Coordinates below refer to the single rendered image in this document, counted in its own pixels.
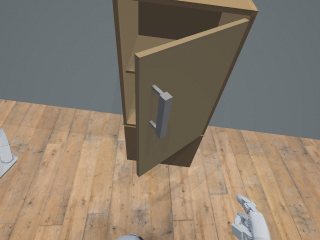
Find cupboard door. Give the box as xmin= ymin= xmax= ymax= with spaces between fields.
xmin=134 ymin=18 xmax=249 ymax=177

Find handle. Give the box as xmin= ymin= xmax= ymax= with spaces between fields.
xmin=149 ymin=84 xmax=173 ymax=139

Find robot left hand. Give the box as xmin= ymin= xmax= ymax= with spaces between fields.
xmin=0 ymin=128 xmax=18 ymax=179

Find robot right hand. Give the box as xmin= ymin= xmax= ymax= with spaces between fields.
xmin=231 ymin=194 xmax=271 ymax=240

